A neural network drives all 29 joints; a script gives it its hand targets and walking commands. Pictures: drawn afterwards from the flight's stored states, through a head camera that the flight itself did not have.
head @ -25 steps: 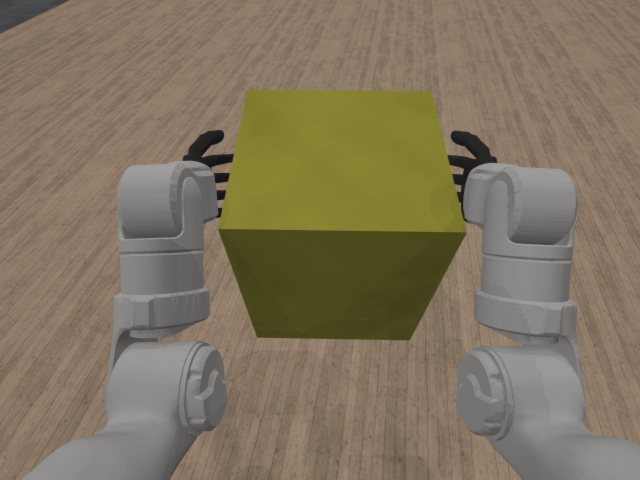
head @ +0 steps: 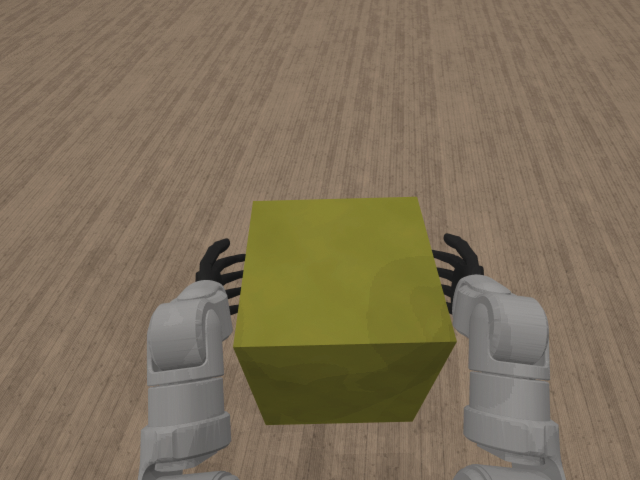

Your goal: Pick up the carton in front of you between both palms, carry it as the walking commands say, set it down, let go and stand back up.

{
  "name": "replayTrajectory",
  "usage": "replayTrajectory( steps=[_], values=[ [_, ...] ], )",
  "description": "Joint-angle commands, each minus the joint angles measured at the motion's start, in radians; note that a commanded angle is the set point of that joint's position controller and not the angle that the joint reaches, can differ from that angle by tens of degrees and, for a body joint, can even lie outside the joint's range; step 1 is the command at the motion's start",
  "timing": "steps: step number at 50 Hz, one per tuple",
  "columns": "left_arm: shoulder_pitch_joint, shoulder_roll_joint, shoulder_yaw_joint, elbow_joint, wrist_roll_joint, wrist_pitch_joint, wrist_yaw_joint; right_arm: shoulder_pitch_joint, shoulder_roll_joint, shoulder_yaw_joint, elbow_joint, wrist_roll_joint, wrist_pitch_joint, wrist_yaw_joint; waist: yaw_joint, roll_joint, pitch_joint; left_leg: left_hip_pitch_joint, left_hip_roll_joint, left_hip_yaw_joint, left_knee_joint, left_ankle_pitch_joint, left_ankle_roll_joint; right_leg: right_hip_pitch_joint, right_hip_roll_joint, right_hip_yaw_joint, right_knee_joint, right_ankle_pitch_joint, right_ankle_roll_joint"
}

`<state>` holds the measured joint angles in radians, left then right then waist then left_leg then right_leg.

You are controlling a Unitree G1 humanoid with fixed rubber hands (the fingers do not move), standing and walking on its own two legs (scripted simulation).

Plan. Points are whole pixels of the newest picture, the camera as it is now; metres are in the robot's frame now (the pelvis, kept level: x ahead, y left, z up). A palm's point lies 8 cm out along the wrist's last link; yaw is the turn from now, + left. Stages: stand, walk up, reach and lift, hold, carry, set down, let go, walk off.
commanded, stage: carry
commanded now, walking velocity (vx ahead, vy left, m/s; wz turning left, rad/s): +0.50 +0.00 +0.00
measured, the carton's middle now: (337, 317) +0.33 +0.00 +0.00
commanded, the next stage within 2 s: none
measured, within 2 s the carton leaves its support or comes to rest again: neither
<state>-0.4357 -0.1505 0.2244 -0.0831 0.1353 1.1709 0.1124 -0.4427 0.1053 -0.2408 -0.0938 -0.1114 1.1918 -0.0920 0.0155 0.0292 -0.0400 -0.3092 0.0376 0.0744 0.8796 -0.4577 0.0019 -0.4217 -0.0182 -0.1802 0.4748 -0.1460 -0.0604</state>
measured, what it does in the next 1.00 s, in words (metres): walks ahead: left foot, then right foot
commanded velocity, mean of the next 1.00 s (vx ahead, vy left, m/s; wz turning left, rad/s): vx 0.50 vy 0.00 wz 0.00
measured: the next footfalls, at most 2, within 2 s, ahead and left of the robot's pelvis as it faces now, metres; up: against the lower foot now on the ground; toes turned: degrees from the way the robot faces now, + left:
left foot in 0.30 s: +0.33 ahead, +0.13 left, +0.00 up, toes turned +9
right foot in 0.70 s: +0.58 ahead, -0.11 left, +0.00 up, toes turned -13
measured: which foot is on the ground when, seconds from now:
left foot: up 0.00-0.28, down 0.30-0.70, up 0.72-1.00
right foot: down 0.00-0.32, up 0.34-0.68, down 0.70-1.00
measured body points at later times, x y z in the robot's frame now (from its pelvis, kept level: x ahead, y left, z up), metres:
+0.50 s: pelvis +0.30 +0.03 +0.01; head +0.27 +0.04 +0.46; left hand +0.58 +0.17 +0.08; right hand +0.56 -0.13 +0.09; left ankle +0.29 +0.12 -0.73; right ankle +0.29 -0.09 -0.68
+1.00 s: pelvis +0.60 -0.01 +0.02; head +0.60 -0.02 +0.47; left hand +0.87 +0.16 +0.10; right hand +0.89 -0.15 +0.09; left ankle +0.69 +0.13 -0.70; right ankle +0.54 -0.10 -0.73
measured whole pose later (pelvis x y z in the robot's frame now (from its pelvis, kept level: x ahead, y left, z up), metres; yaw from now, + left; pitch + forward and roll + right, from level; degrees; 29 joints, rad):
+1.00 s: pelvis +0.60 -0.01 +0.02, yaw +1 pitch +5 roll +1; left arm -0.13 -0.13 0.10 -0.35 0.10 1.19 0.09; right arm -0.14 0.13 -0.09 -0.36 -0.12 1.21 -0.09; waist 0.03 0.01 -0.12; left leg -0.57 0.09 0.12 0.67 -0.20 -0.01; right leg -0.13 -0.05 -0.23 0.29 -0.25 -0.02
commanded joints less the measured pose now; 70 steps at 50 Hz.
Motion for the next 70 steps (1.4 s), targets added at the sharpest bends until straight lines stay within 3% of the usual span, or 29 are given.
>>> replayTrajectory(
  steps=[1,3,10,14,15,16,17,18,19,21,25,30,34,35,36,37,38,39,41,45,52,56,57,58,59,61,62,64,70],
  values=[
    [-0.504,-1.035,-0.779,-0.201,-0.424,0.004,-0.241,-0.497,1.069,0.774,-0.164,0.392,-0.009,0.236,0.029,-0.147,-0.522,-0.516,0.014,-0.069,0.302,-0.057,0.008,0.844,-0.375,0.527,-0.088,0.441,-0.186],
    [-0.464,-1.022,-0.83,-0.318,-0.446,-0.004,-0.252,-0.412,1.055,0.814,-0.243,0.383,-0.025,0.23,0.019,-0.097,-0.463,-0.446,0.044,-0.06,0.087,0.024,-0.005,0.72,-0.333,0.402,-0.158,0.349,-0.112],
    [-0.167,-0.904,-0.831,-0.345,-0.459,0.035,-0.293,-0.141,0.952,0.843,-0.332,0.356,0.0,0.217,0.01,-0.217,-0.345,-0.169,-0.023,0.098,-0.354,0.303,-0.019,0.499,-0.222,0.12,-0.185,0.361,-0.039],
    [-0.149,-0.832,-0.813,-0.294,-0.432,0.064,-0.297,-0.115,0.89,0.829,-0.262,0.363,0.037,0.242,-0.012,-0.134,-0.295,0.151,-0.051,0.191,-0.462,0.339,0.009,0.295,-0.166,0.012,0.017,0.259,0.023],
    [-0.154,-0.811,-0.807,-0.276,-0.424,0.071,-0.297,-0.109,0.875,0.819,-0.238,0.363,0.045,0.246,-0.028,-0.102,-0.316,0.309,0.015,0.112,-0.435,0.262,0.032,0.166,-0.144,-0.015,0.147,0.172,0.054],
    [-0.186,-0.789,-0.806,-0.281,-0.428,0.083,-0.298,-0.111,0.855,0.8,-0.208,0.352,0.048,0.248,-0.043,0.107,-0.32,0.402,0.237,-0.298,-0.558,0.133,0.117,-0.038,-0.048,-0.038,0.409,-0.036,0.101],
    [-0.23,-0.798,-0.815,-0.282,-0.437,0.095,-0.298,-0.129,0.864,0.792,-0.178,0.35,0.047,0.25,-0.049,0.302,-0.318,0.523,0.373,-0.572,-0.631,0.176,0.239,-0.28,0.02,0.029,0.605,-0.365,0.106],
    [-0.245,-0.819,-0.818,-0.26,-0.436,0.093,-0.301,-0.144,0.887,0.796,-0.182,0.367,0.047,0.252,-0.041,0.213,-0.29,0.483,0.397,-0.57,-0.636,0.267,0.259,-0.351,-0.03,0.123,0.723,-0.409,0.081],
    [-0.258,-0.837,-0.812,-0.251,-0.44,0.087,-0.304,-0.167,0.925,0.807,-0.186,0.379,0.045,0.253,-0.046,0.123,-0.268,0.414,0.365,-0.489,-0.619,0.395,0.248,-0.343,-0.066,0.149,0.746,-0.397,0.068],
    [-0.251,-0.897,-0.82,-0.245,-0.443,0.065,-0.303,-0.227,0.974,0.831,-0.226,0.408,0.03,0.26,-0.033,0.007,-0.283,0.304,0.33,-0.343,-0.663,0.265,0.182,-0.275,-0.124,0.18,0.605,-0.281,0.057],
    [-0.237,-0.93,-0.827,-0.258,-0.427,0.036,-0.282,-0.253,0.977,0.866,-0.26,0.447,0.013,0.27,-0.028,0.094,-0.267,0.214,0.254,-0.13,-0.734,0.174,0.143,-0.141,-0.09,0.092,0.288,-0.152,0.079],
    [-0.163,-0.884,-0.814,-0.269,-0.405,0.042,-0.266,-0.176,0.918,0.853,-0.271,0.427,0.021,0.269,-0.04,0.106,-0.233,0.257,0.216,-0.017,-0.696,0.332,0.11,-0.053,-0.05,-0.005,0.049,0.034,0.078],
    [-0.139,-0.851,-0.801,-0.248,-0.407,0.059,-0.275,-0.155,0.883,0.838,-0.24,0.398,0.035,0.265,-0.021,0.07,-0.225,0.191,0.158,0.079,-0.487,0.404,0.063,0.184,-0.008,-0.088,-0.051,0.002,0.057],
    [-0.138,-0.846,-0.799,-0.237,-0.408,0.061,-0.277,-0.144,0.873,0.836,-0.23,0.392,0.039,0.263,-0.01,0.035,-0.271,0.086,0.131,0.131,-0.323,0.457,0.031,0.363,-0.04,-0.046,-0.036,-0.043,0.038],
    [-0.112,-0.832,-0.782,-0.207,-0.397,0.058,-0.279,-0.168,0.857,0.836,-0.249,0.397,0.048,0.264,0.014,-0.164,-0.311,-0.111,0.042,0.163,-0.047,0.345,-0.027,0.511,-0.234,0.317,-0.156,-0.18,-0.03],
    [-0.118,-0.845,-0.779,-0.181,-0.396,0.051,-0.281,-0.203,0.875,0.849,-0.257,0.402,0.054,0.265,0.018,-0.365,-0.34,-0.372,-0.043,0.097,0.17,-0.001,-0.041,0.683,-0.396,0.629,-0.231,-0.128,-0.147],
    [-0.129,-0.87,-0.789,-0.205,-0.412,0.046,-0.283,-0.208,0.898,0.854,-0.247,0.409,0.049,0.269,0.008,-0.296,-0.336,-0.449,-0.003,-0.012,0.31,-0.053,-0.009,0.668,-0.425,0.651,-0.232,-0.022,-0.169],
    [-0.162,-0.903,-0.803,-0.23,-0.425,0.04,-0.284,-0.222,0.921,0.857,-0.25,0.417,0.039,0.273,0.011,-0.211,-0.335,-0.448,0.035,-0.046,0.352,-0.038,0.011,0.618,-0.399,0.566,-0.209,0.078,-0.161],
    [-0.23,-0.951,-0.833,-0.288,-0.453,0.024,-0.288,-0.229,0.966,0.86,-0.266,0.42,0.017,0.27,0.002,-0.07,-0.337,-0.402,0.094,-0.072,0.256,0.077,0.017,0.519,-0.361,0.423,-0.24,0.042,-0.102],
    [-0.23,-0.942,-0.86,-0.339,-0.483,0.013,-0.294,-0.185,0.983,0.863,-0.295,0.395,-0.006,0.247,0.001,-0.142,-0.309,-0.314,0.076,-0.006,-0.012,0.184,-0.007,0.436,-0.306,0.234,-0.314,-0.038,-0.077],
    [-0.129,-0.844,-0.836,-0.329,-0.448,0.044,-0.291,-0.104,0.899,0.842,-0.304,0.367,0.023,0.234,0.009,-0.186,-0.215,-0.209,0.019,0.117,-0.369,0.381,-0.002,0.457,-0.241,0.065,-0.257,0.176,-0.031],
    [-0.137,-0.825,-0.828,-0.301,-0.43,0.06,-0.287,-0.097,0.88,0.825,-0.262,0.376,0.039,0.252,-0.021,-0.116,-0.264,0.174,-0.036,0.21,-0.436,0.306,0.025,0.316,-0.17,-0.058,0.061,0.281,0.036],
    [-0.152,-0.812,-0.827,-0.299,-0.429,0.065,-0.287,-0.09,0.874,0.813,-0.246,0.371,0.04,0.254,-0.046,-0.006,-0.305,0.35,0.102,-0.012,-0.504,0.188,0.056,0.15,-0.122,-0.072,0.282,0.165,0.079],
    [-0.194,-0.819,-0.843,-0.327,-0.441,0.074,-0.288,-0.1,0.877,0.804,-0.216,0.36,0.031,0.259,-0.053,0.271,-0.373,0.544,0.334,-0.46,-0.6,0.145,0.198,-0.128,-0.01,-0.044,0.579,-0.092,0.127],
    [-0.206,-0.835,-0.846,-0.308,-0.439,0.071,-0.291,-0.104,0.903,0.809,-0.214,0.376,0.028,0.261,-0.044,0.269,-0.335,0.579,0.387,-0.547,-0.639,0.405,0.239,-0.299,0.012,0.061,0.719,-0.368,0.111],
    [-0.204,-0.896,-0.847,-0.29,-0.438,0.047,-0.295,-0.142,0.966,0.833,-0.246,0.402,0.013,0.267,-0.045,0.096,-0.348,0.519,0.357,-0.336,-0.551,0.823,0.22,-0.307,-0.063,0.144,0.78,-0.351,0.071],
    [-0.2,-0.925,-0.852,-0.288,-0.436,0.034,-0.294,-0.161,0.993,0.842,-0.263,0.412,0.003,0.27,-0.04,0.025,-0.345,0.462,0.335,-0.252,-0.562,0.831,0.173,-0.267,-0.091,0.162,0.679,-0.293,0.063],
    [-0.191,-0.967,-0.861,-0.297,-0.437,0.012,-0.286,-0.184,1.015,0.859,-0.293,0.434,-0.014,0.275,-0.029,0.077,-0.345,0.388,0.287,-0.121,-0.591,0.814,0.114,-0.164,-0.078,0.122,0.49,-0.227,0.072],
    [-0.131,-0.943,-0.872,-0.365,-0.41,-0.01,-0.253,-0.112,0.968,0.863,-0.349,0.438,-0.024,0.288,-0.033,0.168,-0.342,0.357,0.208,0.087,-0.533,0.993,0.089,-0.002,0.0,0.01,0.095,0.019,0.085]
  ],
)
